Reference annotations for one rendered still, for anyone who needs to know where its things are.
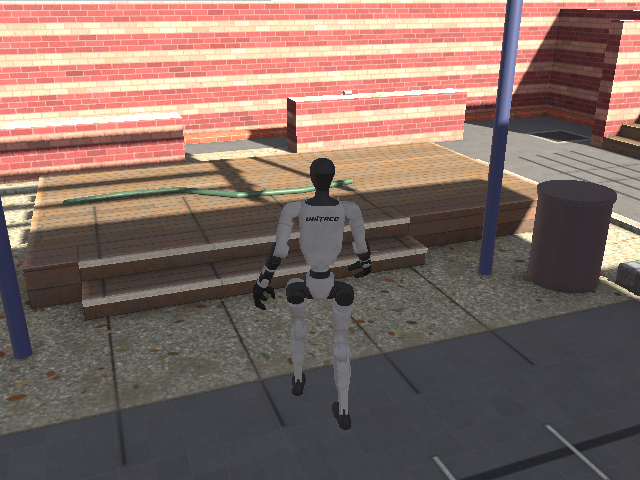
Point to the robot right forearm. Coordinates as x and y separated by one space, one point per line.
365 258

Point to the robot left forearm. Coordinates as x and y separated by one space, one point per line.
269 269

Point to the humanoid robot head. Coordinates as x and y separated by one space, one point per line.
322 171

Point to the right robot upper arm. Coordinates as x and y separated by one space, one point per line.
353 212

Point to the robot right hand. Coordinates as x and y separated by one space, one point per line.
357 265

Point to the robot left shin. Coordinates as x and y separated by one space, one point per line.
297 354

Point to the left robot upper arm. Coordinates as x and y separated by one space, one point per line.
289 211

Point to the robot left hand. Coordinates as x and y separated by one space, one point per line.
258 294

